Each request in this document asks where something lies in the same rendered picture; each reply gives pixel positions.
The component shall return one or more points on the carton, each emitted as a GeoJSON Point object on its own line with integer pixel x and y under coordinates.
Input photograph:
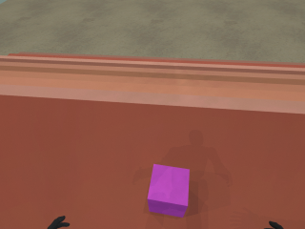
{"type": "Point", "coordinates": [169, 190]}

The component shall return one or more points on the robot left hand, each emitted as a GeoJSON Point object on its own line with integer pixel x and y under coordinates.
{"type": "Point", "coordinates": [57, 223]}

